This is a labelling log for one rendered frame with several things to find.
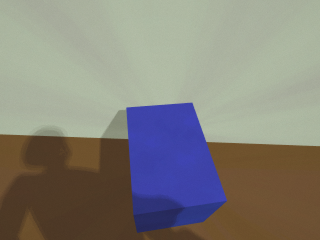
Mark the carton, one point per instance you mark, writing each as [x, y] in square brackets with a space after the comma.
[174, 181]

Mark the table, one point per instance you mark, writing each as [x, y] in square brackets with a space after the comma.
[79, 188]

